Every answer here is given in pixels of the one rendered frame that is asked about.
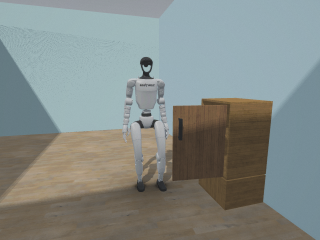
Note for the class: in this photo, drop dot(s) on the robot left forearm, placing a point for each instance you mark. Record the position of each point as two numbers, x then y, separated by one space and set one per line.
163 113

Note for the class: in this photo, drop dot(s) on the robot left foot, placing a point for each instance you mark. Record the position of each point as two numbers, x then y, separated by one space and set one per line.
161 185

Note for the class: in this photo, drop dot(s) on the handle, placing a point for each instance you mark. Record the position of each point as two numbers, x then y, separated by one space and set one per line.
180 130

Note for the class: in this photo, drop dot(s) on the robot torso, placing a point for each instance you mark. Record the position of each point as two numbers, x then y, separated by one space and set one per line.
146 97

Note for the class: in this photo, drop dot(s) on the robot right hand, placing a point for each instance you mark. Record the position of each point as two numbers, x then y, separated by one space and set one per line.
124 130

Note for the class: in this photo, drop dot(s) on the cupboard door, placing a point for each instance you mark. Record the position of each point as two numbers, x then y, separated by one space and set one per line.
200 154

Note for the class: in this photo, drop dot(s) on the robot left hand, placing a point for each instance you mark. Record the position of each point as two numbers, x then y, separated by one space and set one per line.
166 128

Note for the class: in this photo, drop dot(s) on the right robot upper arm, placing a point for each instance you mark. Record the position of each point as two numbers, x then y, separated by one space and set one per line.
129 90

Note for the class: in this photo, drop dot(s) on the left robot upper arm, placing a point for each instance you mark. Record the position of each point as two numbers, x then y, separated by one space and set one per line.
160 91

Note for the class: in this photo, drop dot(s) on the robot right forearm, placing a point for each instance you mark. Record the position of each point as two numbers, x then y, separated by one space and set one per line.
126 114

